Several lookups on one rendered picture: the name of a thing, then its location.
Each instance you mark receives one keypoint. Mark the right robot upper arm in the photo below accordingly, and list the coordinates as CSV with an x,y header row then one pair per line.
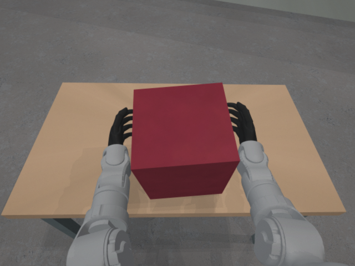
x,y
289,242

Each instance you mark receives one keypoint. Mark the carton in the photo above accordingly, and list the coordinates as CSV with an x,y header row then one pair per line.
x,y
183,143

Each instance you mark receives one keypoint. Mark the table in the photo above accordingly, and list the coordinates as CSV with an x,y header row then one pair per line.
x,y
58,180

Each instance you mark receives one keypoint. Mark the left robot forearm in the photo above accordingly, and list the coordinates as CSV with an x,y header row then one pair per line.
x,y
111,196

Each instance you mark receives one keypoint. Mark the right robot forearm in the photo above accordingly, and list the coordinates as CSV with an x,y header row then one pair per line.
x,y
261,189

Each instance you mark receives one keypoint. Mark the left robot upper arm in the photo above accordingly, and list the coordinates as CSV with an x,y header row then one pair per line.
x,y
109,247

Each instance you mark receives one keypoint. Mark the robot left hand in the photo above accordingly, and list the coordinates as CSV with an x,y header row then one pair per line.
x,y
118,128

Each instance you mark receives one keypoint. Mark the robot right hand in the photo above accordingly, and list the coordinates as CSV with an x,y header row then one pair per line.
x,y
245,129

